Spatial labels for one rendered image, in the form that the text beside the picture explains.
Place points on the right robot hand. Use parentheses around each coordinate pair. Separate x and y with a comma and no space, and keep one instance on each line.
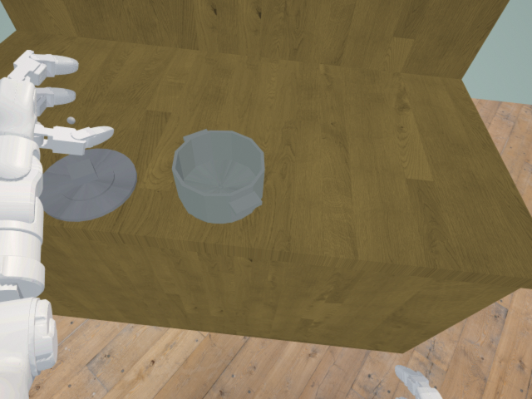
(417,384)

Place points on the robot left upper arm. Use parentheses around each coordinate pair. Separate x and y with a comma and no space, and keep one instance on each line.
(28,344)

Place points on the pot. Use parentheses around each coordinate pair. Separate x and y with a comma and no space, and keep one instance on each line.
(219,175)

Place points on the left robot hand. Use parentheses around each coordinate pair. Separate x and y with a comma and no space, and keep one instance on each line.
(21,103)

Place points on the lid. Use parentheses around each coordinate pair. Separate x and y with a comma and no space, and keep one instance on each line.
(62,200)

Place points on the left robot forearm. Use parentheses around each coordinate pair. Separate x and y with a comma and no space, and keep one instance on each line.
(22,275)

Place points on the knob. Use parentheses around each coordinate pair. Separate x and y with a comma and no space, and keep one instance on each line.
(82,172)

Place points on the table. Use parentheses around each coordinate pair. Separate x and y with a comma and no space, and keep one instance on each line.
(388,214)

